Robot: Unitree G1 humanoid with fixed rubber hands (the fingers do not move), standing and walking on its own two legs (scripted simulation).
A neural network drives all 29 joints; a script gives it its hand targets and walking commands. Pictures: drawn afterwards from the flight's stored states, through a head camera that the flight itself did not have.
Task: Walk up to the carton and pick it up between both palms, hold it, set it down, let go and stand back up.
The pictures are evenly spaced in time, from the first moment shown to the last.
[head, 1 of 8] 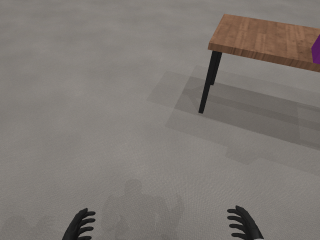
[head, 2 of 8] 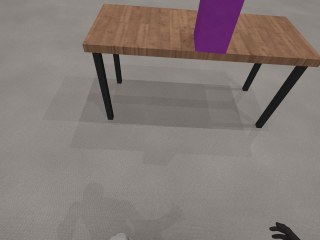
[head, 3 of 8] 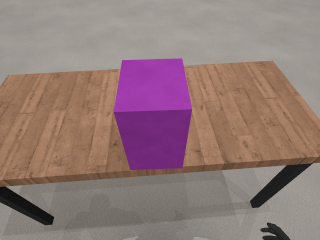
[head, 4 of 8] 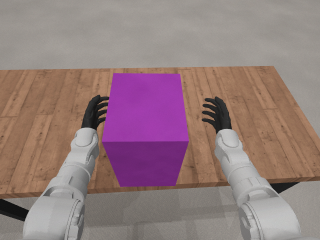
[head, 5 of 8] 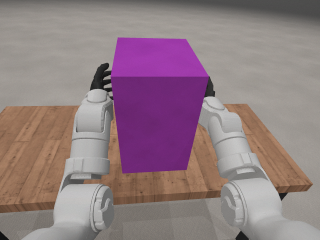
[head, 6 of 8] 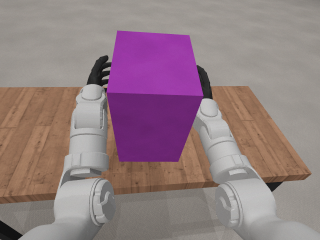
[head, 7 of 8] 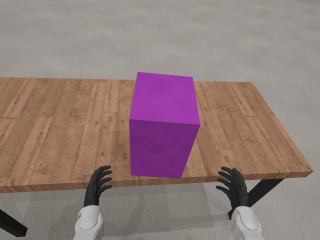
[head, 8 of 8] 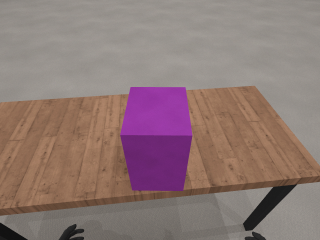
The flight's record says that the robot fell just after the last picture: no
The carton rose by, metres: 0.21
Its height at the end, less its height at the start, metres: +0.00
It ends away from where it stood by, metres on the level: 0.05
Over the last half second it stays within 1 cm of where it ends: yes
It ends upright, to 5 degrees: yes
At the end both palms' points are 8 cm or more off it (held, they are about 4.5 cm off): yes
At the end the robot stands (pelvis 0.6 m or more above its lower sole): yes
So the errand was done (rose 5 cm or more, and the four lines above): yes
